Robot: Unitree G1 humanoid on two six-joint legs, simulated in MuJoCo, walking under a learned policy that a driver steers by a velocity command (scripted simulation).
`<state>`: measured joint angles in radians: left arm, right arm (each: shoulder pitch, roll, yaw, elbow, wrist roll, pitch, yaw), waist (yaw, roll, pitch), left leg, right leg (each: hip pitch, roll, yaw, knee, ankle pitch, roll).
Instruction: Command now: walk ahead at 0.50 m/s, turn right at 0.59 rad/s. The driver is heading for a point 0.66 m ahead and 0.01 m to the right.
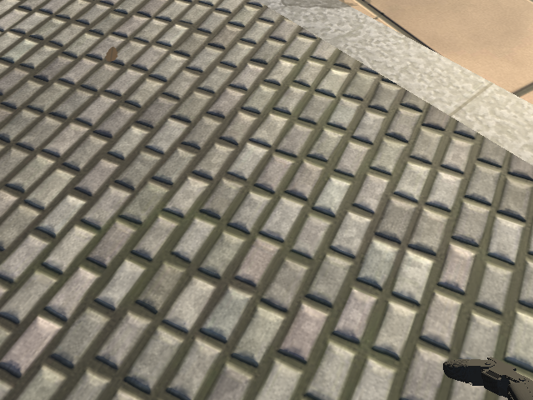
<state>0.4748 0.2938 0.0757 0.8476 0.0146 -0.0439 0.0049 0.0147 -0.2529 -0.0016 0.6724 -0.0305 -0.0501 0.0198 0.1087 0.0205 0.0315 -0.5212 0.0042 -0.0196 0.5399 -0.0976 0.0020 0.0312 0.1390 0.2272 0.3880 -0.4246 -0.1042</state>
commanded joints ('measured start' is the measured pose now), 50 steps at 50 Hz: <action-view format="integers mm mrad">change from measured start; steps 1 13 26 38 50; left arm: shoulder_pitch -81 -226 -140 -226 -137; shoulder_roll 119 35 81 43 73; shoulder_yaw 21 -11 -14 -29 -6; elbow -92 -144 -96 -32 5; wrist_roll -14 27 56 0 -2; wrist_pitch -28 35 -18 -47 7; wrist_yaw -12 -60 -35 6 34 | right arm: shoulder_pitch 356 320 447 364 388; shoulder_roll -226 -108 -143 -39 -144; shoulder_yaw -75 -59 -56 -59 -86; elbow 11 91 210 175 130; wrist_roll -18 10 24 5 -20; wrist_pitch -35 -63 -19 45 13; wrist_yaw -38 -10 -17 -5 -12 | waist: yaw -234 -105 1 -160 -171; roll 22 78 14 -113 83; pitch -242 -6 -166 -28 -149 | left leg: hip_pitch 604 402 396 23 421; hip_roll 149 247 183 35 122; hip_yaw -162 -62 143 15 -94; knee -103 -386 125 449 -106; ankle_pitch -200 130 483 -105 424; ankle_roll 84 172 99 6 156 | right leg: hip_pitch -260 -691 -39 -195 -224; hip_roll -126 -167 -139 -354 -273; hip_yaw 47 -130 -266 -272 -390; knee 477 675 83 -143 475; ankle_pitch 634 220 237 992 596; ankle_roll -9 61 -55 -80 38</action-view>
